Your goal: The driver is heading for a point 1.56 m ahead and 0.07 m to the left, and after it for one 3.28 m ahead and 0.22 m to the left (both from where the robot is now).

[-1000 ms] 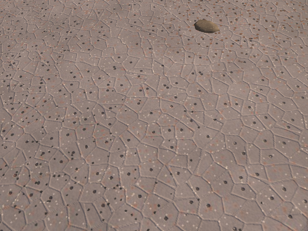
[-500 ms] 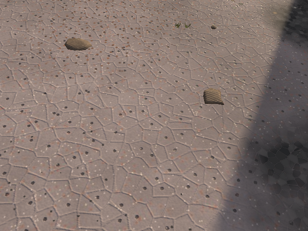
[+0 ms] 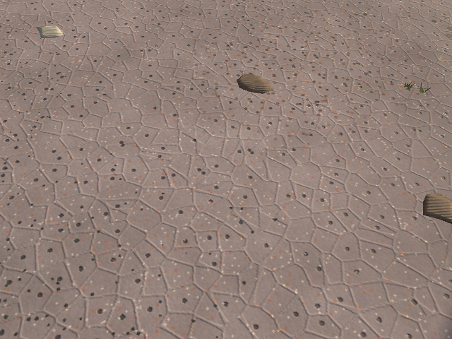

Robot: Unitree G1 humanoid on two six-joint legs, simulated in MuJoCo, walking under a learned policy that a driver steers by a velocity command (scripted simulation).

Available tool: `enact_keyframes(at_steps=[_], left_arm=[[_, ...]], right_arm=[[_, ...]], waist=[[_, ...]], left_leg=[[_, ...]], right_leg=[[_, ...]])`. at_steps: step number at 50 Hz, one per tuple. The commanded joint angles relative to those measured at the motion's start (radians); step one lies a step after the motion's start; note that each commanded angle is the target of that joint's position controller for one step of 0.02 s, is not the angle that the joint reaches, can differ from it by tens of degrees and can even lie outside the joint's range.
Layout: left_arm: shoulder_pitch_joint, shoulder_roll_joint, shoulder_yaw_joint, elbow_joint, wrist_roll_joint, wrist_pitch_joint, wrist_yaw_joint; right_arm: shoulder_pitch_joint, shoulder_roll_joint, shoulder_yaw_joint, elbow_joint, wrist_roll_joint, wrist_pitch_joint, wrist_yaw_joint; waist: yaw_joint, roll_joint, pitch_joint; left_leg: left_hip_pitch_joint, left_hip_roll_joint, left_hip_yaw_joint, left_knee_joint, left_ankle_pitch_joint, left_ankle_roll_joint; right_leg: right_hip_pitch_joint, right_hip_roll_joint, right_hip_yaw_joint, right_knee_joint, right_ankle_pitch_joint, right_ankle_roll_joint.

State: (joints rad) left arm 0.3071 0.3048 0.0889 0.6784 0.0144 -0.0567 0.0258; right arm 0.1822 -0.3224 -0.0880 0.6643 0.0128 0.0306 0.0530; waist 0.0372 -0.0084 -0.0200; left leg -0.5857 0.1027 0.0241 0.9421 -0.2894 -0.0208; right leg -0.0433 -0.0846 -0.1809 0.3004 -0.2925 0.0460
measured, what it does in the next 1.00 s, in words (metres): walks ahead: left foot, then right foot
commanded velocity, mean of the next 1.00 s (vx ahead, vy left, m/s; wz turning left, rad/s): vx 0.91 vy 0.00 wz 0.04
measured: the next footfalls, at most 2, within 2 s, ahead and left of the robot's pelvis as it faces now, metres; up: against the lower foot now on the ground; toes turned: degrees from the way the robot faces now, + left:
left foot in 0.14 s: +0.14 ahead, +0.16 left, +0.00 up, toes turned +14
right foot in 0.60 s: +0.62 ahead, +0.22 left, +0.00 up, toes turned +16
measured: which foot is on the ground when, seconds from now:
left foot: up 0.00-0.12, down 0.14-0.62, up 0.64-1.00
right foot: down 0.00-0.14, up 0.16-0.58, down 0.60-1.00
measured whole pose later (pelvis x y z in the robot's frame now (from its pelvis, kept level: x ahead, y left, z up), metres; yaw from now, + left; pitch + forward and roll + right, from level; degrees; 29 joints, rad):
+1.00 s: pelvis +0.78 +0.33 -0.02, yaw +0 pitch +3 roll +0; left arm 0.50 0.32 0.08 0.89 0.00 -0.08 -0.02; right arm -0.07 -0.26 0.06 0.57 -0.04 -0.09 0.02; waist 0.16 -0.01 0.02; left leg -0.58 0.06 -0.08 0.50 -0.02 -0.02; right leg 0.10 0.12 0.28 0.35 -0.44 -0.12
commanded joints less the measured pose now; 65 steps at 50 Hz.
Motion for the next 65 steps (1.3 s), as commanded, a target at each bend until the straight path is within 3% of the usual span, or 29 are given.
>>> enact_keyframes(at_steps=[1, 4, 6, 7, 8, 9, 12, 17, 24, 27, 29, 30, 31, 32, 33, 35, 36, 39, 43, 47, 49, 50, 51, 52, 53, 54, 56, 61, 65], left_arm=[[-0.006, 0.160, 0.039, -0.036, 0.054, -0.015, -0.020], [-0.008, 0.190, 0.041, -0.019, 0.046, -0.002, -0.025], [-0.043, 0.206, 0.041, -0.015, 0.027, 0.011, -0.031], [-0.060, 0.180, 0.028, -0.029, 0.031, 0.013, -0.036], [-0.122, -0.006, -0.025, -0.121, 0.044, 0.004, -0.050], [-0.259, 0.067, -0.018, -0.189, 0.060, -0.010, -0.052], [-0.141, 0.127, -0.018, -0.113, 0.059, -0.030, -0.055], [-0.181, 0.098, -0.037, -0.090, 0.053, 0.029, -0.065], [-0.406, 0.025, -0.077, -0.112, 0.008, 0.007, -0.088], [-0.309, 0.073, -0.065, -0.067, -0.002, 0.005, -0.079], [-0.022, 0.141, -0.038, 0.027, -0.010, 0.013, -0.065], [0.206, 0.168, -0.020, 0.101, -0.013, 0.016, -0.053], [0.388, 0.224, 0.007, 0.142, -0.006, 0.023, -0.036], [0.287, 0.272, 0.025, 0.155, 0.002, 0.036, -0.036], [0.148, 0.219, 0.022, 0.110, -0.003, 0.030, -0.049], [0.116, 0.112, 0.001, 0.131, -0.002, 0.019, -0.046], [0.105, 0.099, -0.006, 0.144, 0.001, 0.009, -0.037], [0.086, 0.128, -0.008, 0.153, -0.003, -0.024, -0.036], [0.086, 0.154, 0.013, 0.137, -0.016, -0.040, -0.042], [0.158, 0.193, 0.032, 0.155, -0.028, -0.034, -0.043], [0.162, 0.226, 0.040, 0.158, -0.016, -0.029, -0.034], [0.124, 0.251, 0.045, 0.151, -0.011, -0.031, -0.038], [0.078, 0.209, 0.035, 0.132, -0.007, -0.043, -0.040], [0.082, 0.020, -0.010, 0.090, -0.020, -0.052, -0.030], [0.153, 0.036, -0.027, 0.031, -0.051, -0.040, -0.030], [0.033, 0.111, -0.016, 0.060, -0.021, -0.017, -0.024], [-0.067, 0.102, -0.011, 0.054, 0.003, 0.003, -0.054], [-0.210, 0.005, -0.046, -0.054, 0.020, 0.057, -0.100], [-0.340, 0.026, -0.068, -0.125, 0.017, 0.057, -0.128]], right_arm=[[-0.188, -0.064, -0.002, -0.135, -0.068, 0.014, 0.061], [-0.181, -0.072, 0.004, -0.137, -0.043, 0.011, 0.069], [0.073, -0.099, -0.014, -0.048, -0.042, -0.003, 0.035], [0.359, -0.163, -0.045, 0.052, -0.041, -0.011, 0.008], [0.369, -0.307, -0.059, 0.038, -0.028, -0.016, -0.010], [0.279, -0.320, -0.056, -0.034, -0.014, -0.021, -0.016], [0.190, -0.218, -0.031, -0.027, -0.034, -0.032, -0.035], [0.184, -0.146, 0.000, 0.001, -0.019, -0.086, -0.032], [0.333, -0.103, 0.030, 0.131, -0.012, -0.136, -0.042], [0.320, -0.160, 0.022, 0.160, -0.039, -0.135, -0.067], [0.267, -0.187, 0.010, 0.156, -0.080, -0.110, -0.090], [0.199, -0.205, 0.003, 0.145, -0.088, -0.095, -0.095], [0.125, -0.167, 0.014, 0.114, -0.083, -0.100, -0.094], [0.205, -0.033, 0.041, 0.075, -0.040, -0.127, -0.058], [0.160, -0.078, 0.059, 0.043, -0.051, -0.151, -0.057], [0.053, -0.097, 0.072, 0.017, -0.061, -0.171, -0.046], [0.009, -0.083, 0.078, -0.009, -0.079, -0.159, -0.044], [-0.006, -0.045, 0.104, -0.044, -0.106, -0.103, -0.037], [-0.247, -0.002, 0.133, -0.140, -0.060, -0.107, -0.012], [-0.270, -0.038, 0.115, -0.145, -0.046, -0.113, -0.025], [-0.146, -0.102, 0.084, -0.108, -0.048, -0.122, -0.045], [0.013, -0.136, 0.063, -0.070, -0.046, -0.129, -0.058], [0.233, -0.203, 0.031, -0.030, -0.060, -0.134, -0.081], [0.379, -0.268, 0.007, 0.000, -0.099, -0.133, -0.096], [0.291, -0.311, -0.010, 0.000, -0.088, -0.119, -0.083], [0.175, -0.178, 0.007, -0.024, -0.079, -0.113, -0.077], [0.128, -0.077, 0.031, 0.006, -0.078, -0.112, -0.069], [0.202, 0.002, 0.051, 0.121, -0.032, -0.148, -0.047], [0.165, -0.052, 0.040, 0.141, -0.038, -0.164, -0.055]], waist=[[0.032, -0.146, 0.095], [0.008, -0.154, 0.121], [-0.140, -0.053, 0.015], [-0.276, 0.113, -0.123], [-0.231, 0.465, -0.088], [-0.245, 0.315, -0.093], [-0.094, 0.073, 0.033], [-0.041, 0.036, 0.121], [-0.123, 0.056, 0.146], [-0.048, 0.116, 0.040], [0.093, 0.150, -0.096], [0.210, 0.129, -0.158], [0.287, 0.011, -0.208], [0.105, -0.367, -0.218], [0.085, -0.163, -0.180], [0.022, 0.090, -0.008], [-0.017, 0.113, 0.054], [-0.088, 0.050, 0.139], [-0.011, 0.000, 0.178], [0.046, -0.031, 0.083], [-0.012, -0.028, -0.032], [-0.112, -0.025, -0.125], [-0.218, -0.003, -0.238], [-0.215, 0.234, -0.345], [-0.123, 0.431, -0.440], [-0.136, 0.211, -0.239], [-0.116, 0.068, -0.058], [-0.049, 0.112, 0.055], [-0.014, 0.068, 0.139]], left_leg=[[-0.062, 0.000, 0.076, -0.098, -0.027, 0.043], [0.077, -0.036, 0.141, -0.173, -0.082, 0.103], [0.414, -0.160, 0.203, -0.248, -0.092, 0.148], [0.739, -0.193, 0.114, -0.289, -0.185, 0.185], [0.828, 0.098, -0.465, -0.575, -0.587, 0.257], [0.775, 0.168, -0.842, -0.789, -0.647, 0.315], [0.575, 0.121, -0.566, -0.719, -0.324, 0.283], [0.400, -0.016, -0.377, -0.822, -0.072, 0.293], [0.605, -0.003, -0.142, -0.910, 0.624, 0.165], [0.758, 0.046, -0.047, -0.772, 1.259, 0.106], [0.788, 0.074, -0.006, -0.430, 1.544, 0.077], [0.691, 0.062, 0.034, -0.117, 1.520, 0.065], [0.425, -0.028, 0.046, 0.350, 1.050, 0.066], [-0.097, -0.274, -0.028, 0.717, -0.096, -0.008], [-0.215, -0.212, -0.169, 0.719, -0.062, 0.030], [-0.163, -0.101, -0.183, 0.533, 0.018, 0.054], [-0.115, -0.069, -0.177, 0.451, 0.002, 0.042], [-0.057, -0.019, -0.117, 0.251, -0.050, 0.001], [0.168, -0.026, -0.023, -0.212, 0.300, -0.037], [0.248, -0.082, -0.021, -0.393, 0.392, -0.015], [0.395, -0.134, -0.023, -0.436, 0.224, 0.004], [0.588, -0.115, -0.033, -0.442, 0.175, 0.017], [0.837, 0.011, -0.134, -0.397, -0.016, 0.044], [1.080, 0.322, -0.490, -0.452, -0.302, 0.079], [1.069, 0.437, -0.947, -0.657, -0.463, 0.173], [0.908, 0.346, -0.769, -0.684, -0.526, 0.154], [0.688, 0.247, -0.419, -0.673, -0.130, 0.116], [0.549, 0.171, -0.038, -0.727, 0.344, 0.059], [0.474, 0.115, 0.168, -0.824, 0.486, 0.046]], right_leg=[[-0.029, -0.247, 0.096, -0.195, -0.271, -0.131], [-0.081, -0.257, 0.025, -0.145, -0.223, -0.116], [-0.166, -0.205, -0.087, 0.228, 0.266, -0.105], [-0.350, -0.139, -0.131, 0.678, 0.403, -0.078], [-0.784, 0.016, -0.041, 1.020, -0.314, -0.017], [-0.935, 0.074, 0.217, 1.119, -0.248, -0.011], [-0.825, -0.051, 0.229, 0.972, -0.013, -0.025], [-0.729, -0.035, 0.176, 0.745, 0.141, 0.019], [-0.607, 0.048, 0.041, 0.295, 0.429, -0.103], [-0.439, 0.169, 0.011, 0.282, 0.318, -0.167], [-0.207, 0.240, 0.012, 0.327, 0.196, -0.198], [-0.004, 0.222, 0.031, 0.279, 0.160, -0.223], [0.237, 0.095, 0.231, 0.311, -0.062, -0.291], [0.463, -0.139, 0.899, 0.124, -0.231, -0.475], [0.396, -0.170, 1.084, -0.021, -0.265, -0.508], [0.106, -0.133, 0.895, -0.079, -0.199, -0.443], [-0.036, -0.081, 0.801, -0.091, -0.113, -0.410], [-0.284, 0.012, 0.658, -0.143, -0.023, -0.398], [-0.472, 0.098, 0.542, -0.220, 0.157, -0.319], [-0.204, 0.062, 0.563, -0.097, 0.491, -0.253], [-0.087, 0.062, 0.556, 0.135, 0.758, -0.209], [-0.133, 0.090, 0.540, 0.349, 0.760, -0.186], [-0.284, 0.131, 0.499, 0.625, 0.592, -0.175], [-0.554, 0.205, 0.394, 0.957, -0.210, -0.172], [-0.716, 0.190, 0.313, 1.136, -0.194, -0.167], [-0.776, 0.098, 0.283, 1.137, -0.066, -0.171], [-0.737, 0.039, 0.259, 1.044, 0.021, -0.151], [-0.771, -0.011, 0.207, 0.968, 0.088, -0.144], [-0.677, 0.011, 0.103, 0.668, 0.273, -0.162]])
